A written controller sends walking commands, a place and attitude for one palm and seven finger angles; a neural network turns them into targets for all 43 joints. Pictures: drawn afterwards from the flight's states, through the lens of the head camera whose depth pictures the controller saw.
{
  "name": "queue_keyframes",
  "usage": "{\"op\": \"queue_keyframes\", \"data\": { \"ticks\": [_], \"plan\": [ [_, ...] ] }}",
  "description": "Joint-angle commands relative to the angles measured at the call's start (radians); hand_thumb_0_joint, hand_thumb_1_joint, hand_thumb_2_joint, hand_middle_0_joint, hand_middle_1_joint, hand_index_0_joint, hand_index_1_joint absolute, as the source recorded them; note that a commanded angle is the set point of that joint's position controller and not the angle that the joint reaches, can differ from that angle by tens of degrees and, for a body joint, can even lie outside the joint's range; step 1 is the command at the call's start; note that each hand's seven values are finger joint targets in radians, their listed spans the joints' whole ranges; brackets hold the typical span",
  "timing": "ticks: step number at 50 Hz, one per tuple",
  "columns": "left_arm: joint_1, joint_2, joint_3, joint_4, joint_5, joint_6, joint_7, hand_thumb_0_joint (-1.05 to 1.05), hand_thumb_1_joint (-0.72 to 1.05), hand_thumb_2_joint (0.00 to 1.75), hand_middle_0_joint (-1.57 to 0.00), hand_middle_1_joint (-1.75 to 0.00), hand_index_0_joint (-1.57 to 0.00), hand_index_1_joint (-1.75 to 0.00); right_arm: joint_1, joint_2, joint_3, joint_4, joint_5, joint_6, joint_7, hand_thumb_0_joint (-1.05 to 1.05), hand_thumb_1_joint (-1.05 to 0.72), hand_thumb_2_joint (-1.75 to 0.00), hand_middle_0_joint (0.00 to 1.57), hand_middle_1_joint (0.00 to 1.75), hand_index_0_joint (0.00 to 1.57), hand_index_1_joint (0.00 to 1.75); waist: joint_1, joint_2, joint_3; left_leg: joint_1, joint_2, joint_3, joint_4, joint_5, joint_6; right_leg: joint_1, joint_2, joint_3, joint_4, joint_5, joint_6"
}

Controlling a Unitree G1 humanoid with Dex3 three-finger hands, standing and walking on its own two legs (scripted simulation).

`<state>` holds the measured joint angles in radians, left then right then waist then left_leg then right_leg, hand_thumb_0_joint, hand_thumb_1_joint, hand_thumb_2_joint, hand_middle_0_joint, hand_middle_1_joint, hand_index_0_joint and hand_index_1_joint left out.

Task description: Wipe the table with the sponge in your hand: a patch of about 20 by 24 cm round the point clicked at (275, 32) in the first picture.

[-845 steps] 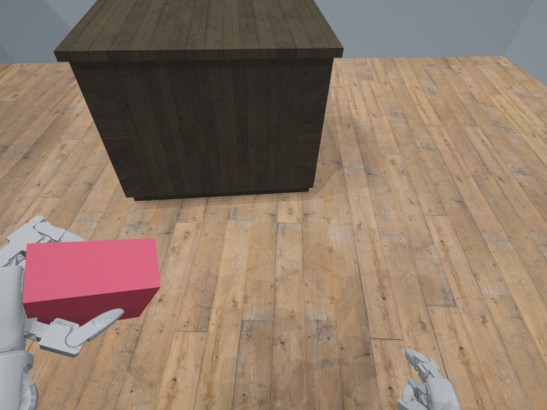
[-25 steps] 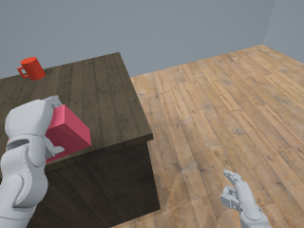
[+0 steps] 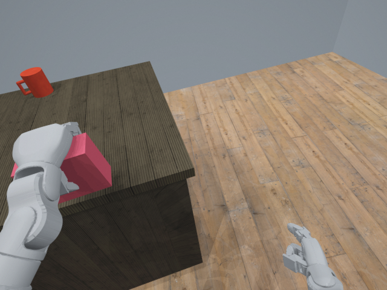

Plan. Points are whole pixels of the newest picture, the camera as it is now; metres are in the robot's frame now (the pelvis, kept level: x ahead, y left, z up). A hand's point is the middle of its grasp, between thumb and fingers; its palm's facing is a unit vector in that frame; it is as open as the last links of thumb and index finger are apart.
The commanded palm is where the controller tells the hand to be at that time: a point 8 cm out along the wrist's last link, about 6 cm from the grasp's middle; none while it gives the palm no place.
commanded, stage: move the sponge above the wiping area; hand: left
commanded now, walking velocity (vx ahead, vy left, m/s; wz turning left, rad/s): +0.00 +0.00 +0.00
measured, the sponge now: (72, 175) +0.27 +0.30 +0.13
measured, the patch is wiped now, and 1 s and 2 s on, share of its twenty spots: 0.00 0.00 0.00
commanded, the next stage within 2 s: none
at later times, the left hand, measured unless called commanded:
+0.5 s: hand (65, 155) +0.30 +0.32 +0.16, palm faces +0.09 +0.00 -1.00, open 9.9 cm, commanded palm +0.26 +0.32 +0.23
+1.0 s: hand (53, 158) +0.30 +0.35 +0.15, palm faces +0.01 +0.02 -1.00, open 9.9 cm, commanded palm +0.27 +0.35 +0.22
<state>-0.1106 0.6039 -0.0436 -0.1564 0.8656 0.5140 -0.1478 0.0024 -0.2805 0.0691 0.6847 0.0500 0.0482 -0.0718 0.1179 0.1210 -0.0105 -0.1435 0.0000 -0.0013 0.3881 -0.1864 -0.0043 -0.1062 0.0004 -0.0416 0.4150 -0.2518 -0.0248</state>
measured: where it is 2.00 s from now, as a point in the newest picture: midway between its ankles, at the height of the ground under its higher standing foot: outside the picture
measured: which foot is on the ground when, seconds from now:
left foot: down 0.00-1.00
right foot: down 0.00-1.00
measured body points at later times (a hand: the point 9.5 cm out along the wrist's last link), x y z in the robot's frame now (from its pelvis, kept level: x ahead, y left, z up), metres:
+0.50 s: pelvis +0.01 +0.01 +0.00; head +0.00 -0.04 +0.45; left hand +0.29 +0.31 +0.21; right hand +0.25 -0.20 -0.09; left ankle +0.02 +0.13 -0.74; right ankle -0.01 -0.10 -0.74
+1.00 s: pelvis +0.02 +0.00 +0.00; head +0.01 -0.04 +0.45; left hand +0.29 +0.35 +0.20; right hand +0.24 -0.22 -0.10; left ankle +0.02 +0.13 -0.74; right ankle -0.01 -0.10 -0.74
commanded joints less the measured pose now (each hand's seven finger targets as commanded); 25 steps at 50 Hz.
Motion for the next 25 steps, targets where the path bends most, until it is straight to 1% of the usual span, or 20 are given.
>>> {"op": "queue_keyframes", "data": {
  "ticks": [1,2,4,5,6,7,9,10,11,12,13,15,16,17,18,20,21,23,24,25],
  "plan": [
    [-0.318,0.294,0.207,-0.159,0.053,0.005,0.059,0.00,0.10,1.30,-1.20,-1.60,-1.20,-1.60,-0.239,-0.079,-0.024,-0.186,0.000,-0.050,0.011,0.00,-0.90,-0.90,0.20,0.30,0.20,0.30,0.016,-0.050,-0.233,0.029,-0.052,0.011,-0.036,0.259,0.031,0.091,0.023,0.039,-0.039,0.222,-0.010],
    [-0.296,0.276,0.198,-0.133,0.043,0.009,0.059,0.00,0.10,1.30,-1.20,-1.60,-1.20,-1.60,-0.235,-0.076,-0.027,-0.180,0.003,-0.048,0.011,0.00,-0.90,-0.90,0.20,0.30,0.20,0.30,0.011,-0.060,-0.204,0.027,-0.048,0.009,-0.039,0.249,0.032,0.075,0.027,0.034,-0.044,0.212,-0.007],
    [-0.306,0.297,0.202,-0.108,0.046,0.020,0.054,0.00,0.10,1.30,-1.20,-1.60,-1.20,-1.60,-0.232,-0.090,-0.030,-0.179,0.003,-0.043,0.006,0.00,-0.90,-0.90,0.20,0.30,0.20,0.30,0.008,-0.060,-0.206,0.026,-0.050,0.013,-0.036,0.231,0.035,0.065,0.025,0.038,-0.051,0.205,-0.004],
    [-0.339,0.300,0.190,-0.084,0.057,0.029,0.047,0.00,0.10,1.30,-1.20,-1.60,-1.20,-1.60,-0.225,-0.095,-0.028,-0.179,0.002,-0.039,0.003,0.00,-0.90,-0.90,0.20,0.30,0.20,0.30,0.000,-0.066,-0.195,0.016,-0.048,0.012,-0.044,0.202,0.031,0.055,0.027,0.039,-0.057,0.166,-0.008],
    [-0.385,0.288,0.168,-0.076,0.062,0.024,0.041,0.00,0.10,1.30,-1.20,-1.60,-1.20,-1.60,-0.229,-0.094,-0.025,-0.178,0.006,-0.043,0.004,0.00,-0.90,-0.90,0.20,0.30,0.20,0.30,-0.010,-0.072,-0.182,0.015,-0.047,0.010,-0.045,0.189,0.032,0.039,0.025,0.033,-0.062,0.148,-0.006],
    [-0.388,0.255,0.135,-0.067,0.059,0.018,0.034,0.00,0.10,1.30,-1.20,-1.60,-1.20,-1.60,-0.227,-0.088,-0.026,-0.180,0.008,-0.043,0.000,0.00,-0.90,-0.90,0.20,0.30,0.20,0.30,-0.013,-0.068,-0.185,0.025,-0.049,0.008,-0.047,0.182,0.035,0.037,0.026,0.027,-0.063,0.139,-0.004],
    [-0.432,0.273,0.137,-0.075,0.066,-0.003,0.026,0.00,0.10,1.30,-1.20,-1.60,-1.20,-1.60,-0.218,-0.093,-0.030,-0.181,0.005,-0.049,-0.007,0.00,-0.90,-0.90,0.20,0.30,0.20,0.30,-0.016,-0.063,-0.216,0.046,-0.052,0.005,-0.039,0.194,0.040,0.039,0.026,0.026,-0.063,0.157,-0.004],
    [-0.444,0.300,0.153,-0.071,0.077,-0.010,0.022,0.00,0.10,1.30,-1.20,-1.60,-1.20,-1.60,-0.209,-0.096,-0.032,-0.178,0.000,-0.050,-0.012,0.00,-0.90,-0.90,0.20,0.30,0.20,0.30,-0.017,-0.057,-0.229,0.053,-0.051,0.007,-0.037,0.193,0.040,0.042,0.028,0.032,-0.066,0.148,-0.007],
    [-0.477,0.297,0.145,-0.056,0.083,-0.025,0.021,0.00,0.10,1.30,-1.20,-1.60,-1.20,-1.60,-0.205,-0.094,-0.029,-0.174,0.002,-0.053,-0.012,0.00,-0.90,-0.90,0.20,0.30,0.20,0.30,-0.023,-0.060,-0.222,0.049,-0.050,0.004,-0.039,0.186,0.039,0.035,0.025,0.026,-0.068,0.135,-0.006],
    [-0.473,0.279,0.135,-0.055,0.083,-0.043,0.023,0.00,0.10,1.30,-1.20,-1.60,-1.20,-1.60,-0.200,-0.089,-0.030,-0.172,0.002,-0.054,-0.015,0.00,-0.90,-0.90,0.20,0.30,0.20,0.30,-0.023,-0.054,-0.222,0.057,-0.052,0.002,-0.037,0.196,0.042,0.037,0.028,0.025,-0.068,0.144,-0.008],
    [-0.467,0.281,0.141,-0.068,0.082,-0.057,0.028,0.00,0.10,1.30,-1.20,-1.60,-1.20,-1.60,-0.198,-0.088,-0.033,-0.174,0.002,-0.055,-0.016,0.00,-0.90,-0.90,0.20,0.30,0.20,0.30,-0.019,-0.042,-0.234,0.066,-0.053,0.002,-0.036,0.206,0.042,0.043,0.026,0.023,-0.066,0.156,-0.008],
    [-0.473,0.333,0.193,-0.088,0.087,-0.078,0.044,0.00,0.10,1.30,-1.20,-1.60,-1.20,-1.60,-0.183,-0.094,-0.036,-0.171,-0.005,-0.057,-0.014,0.00,-0.90,-0.90,0.20,0.30,0.20,0.30,-0.009,-0.007,-0.279,0.074,-0.051,-0.001,-0.036,0.232,0.037,0.075,0.030,0.031,-0.060,0.172,-0.017],
    [-0.472,0.310,0.183,-0.087,0.082,-0.086,0.053,0.00,0.10,1.30,-1.20,-1.60,-1.20,-1.60,-0.185,-0.086,-0.033,-0.176,-0.004,-0.063,-0.009,0.00,-0.90,-0.90,0.20,0.30,0.20,0.30,-0.006,-0.009,-0.272,0.069,-0.053,-0.002,-0.035,0.245,0.037,0.077,0.028,0.025,-0.056,0.185,-0.017],
    [-0.427,0.310,0.200,-0.040,0.079,-0.086,0.062,0.00,0.10,1.30,-1.20,-1.60,-1.20,-1.60,-0.179,-0.086,-0.035,-0.163,-0.003,-0.058,-0.008,0.00,-0.90,-0.90,0.20,0.30,0.20,0.30,-0.004,-0.024,-0.239,0.056,-0.049,-0.004,-0.040,0.250,0.035,0.072,0.031,0.019,-0.057,0.187,-0.018],
    [-0.432,0.297,0.190,-0.043,0.077,-0.085,0.068,0.00,0.10,1.30,-1.20,-1.60,-1.20,-1.60,-0.179,-0.090,-0.035,-0.167,-0.002,-0.055,-0.006,0.00,-0.90,-0.90,0.20,0.30,0.20,0.30,-0.003,-0.020,-0.247,0.054,-0.051,-0.002,-0.041,0.252,0.033,0.077,0.028,0.019,-0.057,0.198,-0.016],
    [-0.451,0.328,0.213,-0.014,0.086,-0.067,0.082,0.00,0.10,1.30,-1.20,-1.60,-1.20,-1.60,-0.182,-0.097,-0.037,-0.161,-0.003,-0.046,-0.002,0.00,-0.90,-0.90,0.20,0.30,0.20,0.30,0.002,0.004,-0.243,0.043,-0.048,-0.001,-0.050,0.249,0.026,0.079,0.031,0.022,-0.059,0.182,-0.023],
    [-0.481,0.301,0.188,-0.019,0.086,-0.065,0.087,0.00,0.10,1.30,-1.20,-1.60,-1.20,-1.60,-0.186,-0.095,-0.035,-0.163,0.000,-0.050,0.003,0.00,-0.90,-0.90,0.20,0.30,0.20,0.30,-0.004,-0.003,-0.251,0.046,-0.049,-0.002,-0.047,0.262,0.026,0.081,0.029,0.018,-0.056,0.201,-0.023],
    [-0.420,0.301,0.202,-0.015,0.076,-0.054,0.090,0.00,0.10,1.30,-1.20,-1.60,-1.20,-1.60,-0.188,-0.095,-0.042,-0.166,0.000,-0.047,0.005,0.00,-0.90,-0.90,0.20,0.30,0.20,0.30,0.008,-0.018,-0.270,0.056,-0.050,0.000,-0.041,0.293,0.031,0.100,0.028,0.020,-0.050,0.242,-0.020],
    [-0.420,0.289,0.189,-0.002,0.074,-0.045,0.087,0.00,0.10,1.30,-1.20,-1.60,-1.20,-1.60,-0.186,-0.097,-0.040,-0.166,0.000,-0.044,0.006,0.00,-0.90,-0.90,0.20,0.30,0.20,0.30,0.001,-0.031,-0.267,0.052,-0.051,0.002,-0.040,0.296,0.031,0.100,0.028,0.018,-0.049,0.255,-0.018],
    [-0.428,0.311,0.203,0.009,0.078,-0.037,0.080,0.00,0.10,1.30,-1.20,-1.60,-1.20,-1.60,-0.183,-0.104,-0.043,-0.165,-0.002,-0.039,0.003,0.00,-0.90,-0.90,0.20,0.30,0.20,0.30,-0.002,-0.049,-0.268,0.046,-0.050,0.006,-0.041,0.282,0.030,0.103,0.029,0.024,-0.053,0.246,-0.018]
  ]
}}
